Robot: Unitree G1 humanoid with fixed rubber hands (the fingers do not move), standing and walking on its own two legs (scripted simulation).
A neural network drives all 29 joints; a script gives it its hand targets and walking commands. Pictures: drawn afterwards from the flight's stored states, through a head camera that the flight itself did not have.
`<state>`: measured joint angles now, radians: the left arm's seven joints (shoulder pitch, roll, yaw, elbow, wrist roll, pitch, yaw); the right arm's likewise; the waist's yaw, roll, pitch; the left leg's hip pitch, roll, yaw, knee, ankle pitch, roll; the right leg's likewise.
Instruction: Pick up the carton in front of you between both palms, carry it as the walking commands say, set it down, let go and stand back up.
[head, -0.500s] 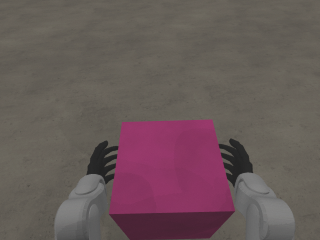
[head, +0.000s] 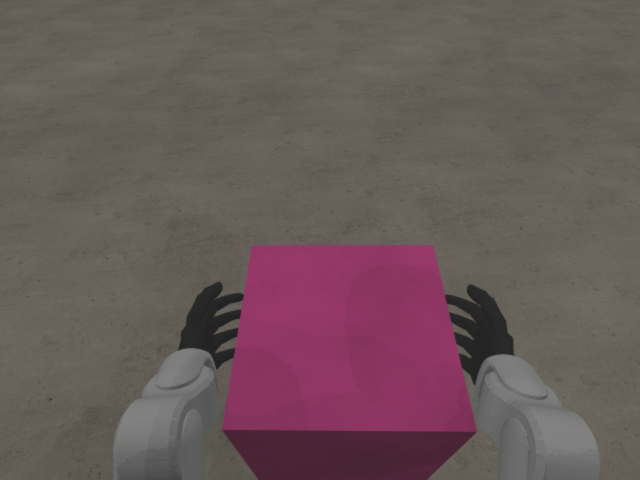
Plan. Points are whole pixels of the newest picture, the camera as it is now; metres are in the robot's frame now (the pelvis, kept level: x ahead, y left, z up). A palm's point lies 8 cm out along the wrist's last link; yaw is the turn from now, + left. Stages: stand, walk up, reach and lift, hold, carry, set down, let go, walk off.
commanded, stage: carry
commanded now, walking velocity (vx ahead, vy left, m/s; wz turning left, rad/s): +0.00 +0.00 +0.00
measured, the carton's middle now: (341, 372) +0.25 +0.00 +0.01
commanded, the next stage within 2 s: none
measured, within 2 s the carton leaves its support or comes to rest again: neither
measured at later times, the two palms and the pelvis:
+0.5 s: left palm (239, 346) +0.27 +0.12 +0.04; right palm (486, 353) +0.26 -0.18 +0.04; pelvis +0.02 -0.02 -0.03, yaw -1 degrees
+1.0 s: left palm (246, 373) +0.25 +0.11 +0.00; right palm (486, 380) +0.24 -0.18 +0.01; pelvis -0.04 -0.02 -0.03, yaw -2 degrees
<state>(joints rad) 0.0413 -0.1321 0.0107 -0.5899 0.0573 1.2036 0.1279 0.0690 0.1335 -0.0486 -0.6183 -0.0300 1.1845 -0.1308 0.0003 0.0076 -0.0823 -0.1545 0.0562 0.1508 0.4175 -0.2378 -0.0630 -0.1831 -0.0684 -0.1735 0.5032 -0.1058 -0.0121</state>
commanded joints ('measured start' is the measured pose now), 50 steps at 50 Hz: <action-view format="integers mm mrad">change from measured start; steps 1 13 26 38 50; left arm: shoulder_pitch -326 -347 -364 -554 -721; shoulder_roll -678 -701 -662 -682 -834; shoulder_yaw -587 -559 -505 -376 -387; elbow -64 47 240 565 703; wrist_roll -231 -238 -162 -55 -58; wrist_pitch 24 2 -189 -415 -569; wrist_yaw -106 -140 -206 -257 -319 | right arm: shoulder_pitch -292 -397 -433 -625 -716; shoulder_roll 657 729 709 732 868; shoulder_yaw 595 634 601 470 444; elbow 14 53 252 535 747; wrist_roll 214 227 150 48 34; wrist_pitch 18 19 -170 -412 -558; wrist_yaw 112 137 191 240 307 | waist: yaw -2 -6 2 -9 3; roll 185 6 -86 -58 -22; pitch -156 -136 -286 -168 -199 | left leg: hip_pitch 273 14 73 -23 -50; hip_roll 288 108 106 101 105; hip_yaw -118 -45 -28 -49 -65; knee -22 88 108 -1 -7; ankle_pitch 1178 379 369 3 -38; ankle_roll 143 58 36 33 51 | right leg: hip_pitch -215 -33 34 -35 -14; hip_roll -18 -87 -80 -67 -71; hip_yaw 114 123 126 156 165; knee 239 27 55 -73 -93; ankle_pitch -439 388 532 113 28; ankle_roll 16 12 -30 -17 -25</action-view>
